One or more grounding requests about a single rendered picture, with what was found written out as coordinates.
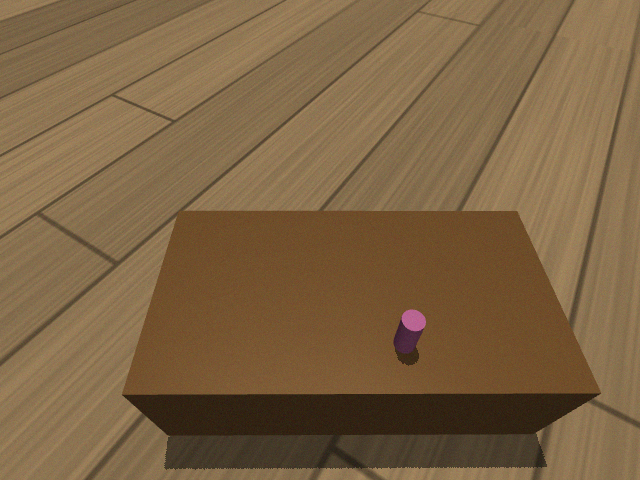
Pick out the can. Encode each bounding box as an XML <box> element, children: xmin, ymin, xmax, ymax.
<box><xmin>393</xmin><ymin>310</ymin><xmax>426</xmax><ymax>354</ymax></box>

